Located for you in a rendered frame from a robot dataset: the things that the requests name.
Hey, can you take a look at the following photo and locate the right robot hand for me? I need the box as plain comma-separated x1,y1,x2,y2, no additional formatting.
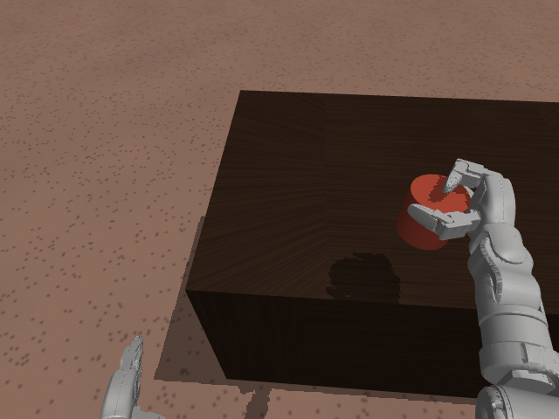
407,159,515,240

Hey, can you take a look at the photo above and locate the left robot hand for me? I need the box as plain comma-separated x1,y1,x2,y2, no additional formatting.
100,335,165,419

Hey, can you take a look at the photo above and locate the right robot arm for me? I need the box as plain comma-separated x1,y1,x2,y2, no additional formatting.
467,223,559,419

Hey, can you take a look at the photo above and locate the can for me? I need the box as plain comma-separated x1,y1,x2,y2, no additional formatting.
396,175,471,250

